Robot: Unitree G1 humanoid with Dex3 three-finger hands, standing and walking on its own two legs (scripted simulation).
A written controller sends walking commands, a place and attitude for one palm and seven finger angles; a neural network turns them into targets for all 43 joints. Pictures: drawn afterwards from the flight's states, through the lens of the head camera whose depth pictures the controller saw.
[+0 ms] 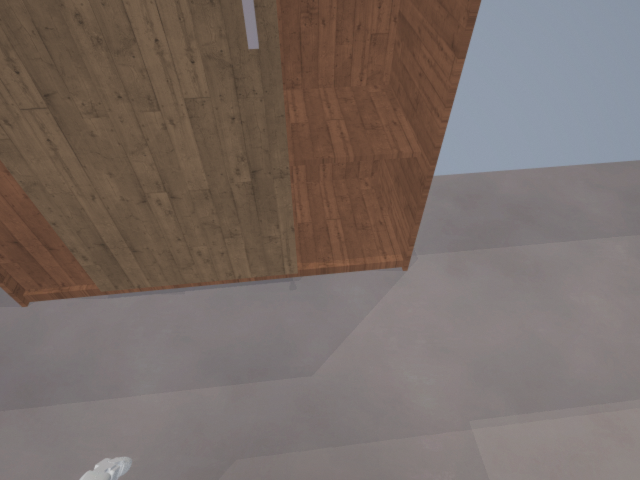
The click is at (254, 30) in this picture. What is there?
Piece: wardrobe's sliding door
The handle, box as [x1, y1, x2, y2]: [242, 0, 258, 48]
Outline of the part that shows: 242,0 248,48 258,48 253,0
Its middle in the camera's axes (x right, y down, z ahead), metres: -0.14 -0.49 +0.72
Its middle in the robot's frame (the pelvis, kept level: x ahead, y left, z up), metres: +0.89 +0.19 +0.26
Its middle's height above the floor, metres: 1.03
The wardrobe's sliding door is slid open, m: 0.42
